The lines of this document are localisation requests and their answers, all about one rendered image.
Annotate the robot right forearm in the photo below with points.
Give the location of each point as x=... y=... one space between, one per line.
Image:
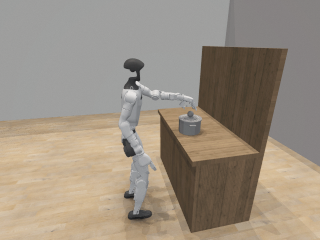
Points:
x=128 y=134

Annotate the robot head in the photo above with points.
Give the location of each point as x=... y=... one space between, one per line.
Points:
x=133 y=65

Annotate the table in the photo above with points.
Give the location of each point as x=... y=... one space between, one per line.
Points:
x=215 y=173

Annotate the right robot hand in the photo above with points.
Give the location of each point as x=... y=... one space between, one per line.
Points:
x=144 y=160

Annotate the left robot upper arm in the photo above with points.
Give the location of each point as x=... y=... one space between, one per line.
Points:
x=155 y=94

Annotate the pot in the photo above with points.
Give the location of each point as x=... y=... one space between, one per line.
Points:
x=189 y=129

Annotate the lid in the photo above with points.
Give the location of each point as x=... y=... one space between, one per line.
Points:
x=194 y=119

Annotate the knob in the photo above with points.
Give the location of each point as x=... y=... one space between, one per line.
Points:
x=190 y=113

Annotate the left robot hand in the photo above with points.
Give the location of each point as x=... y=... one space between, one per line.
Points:
x=190 y=100

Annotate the robot left forearm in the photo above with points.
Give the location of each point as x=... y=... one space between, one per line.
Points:
x=171 y=96

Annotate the right robot upper arm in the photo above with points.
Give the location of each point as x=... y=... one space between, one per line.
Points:
x=129 y=101

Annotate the humanoid robot torso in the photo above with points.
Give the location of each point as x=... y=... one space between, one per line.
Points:
x=135 y=114

